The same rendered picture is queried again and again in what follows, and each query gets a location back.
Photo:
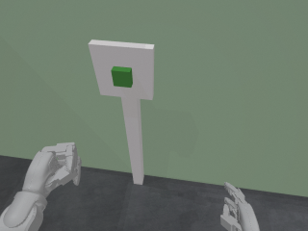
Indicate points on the right robot hand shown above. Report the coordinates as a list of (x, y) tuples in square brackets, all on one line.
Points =
[(243, 217)]

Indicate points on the button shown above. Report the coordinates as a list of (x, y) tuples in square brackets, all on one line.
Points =
[(122, 76)]

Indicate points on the panel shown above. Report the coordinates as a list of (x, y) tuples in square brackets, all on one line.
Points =
[(106, 54)]

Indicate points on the left robot hand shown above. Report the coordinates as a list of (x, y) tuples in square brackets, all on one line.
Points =
[(45, 173)]

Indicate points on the left robot forearm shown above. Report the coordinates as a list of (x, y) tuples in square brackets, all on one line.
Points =
[(25, 213)]

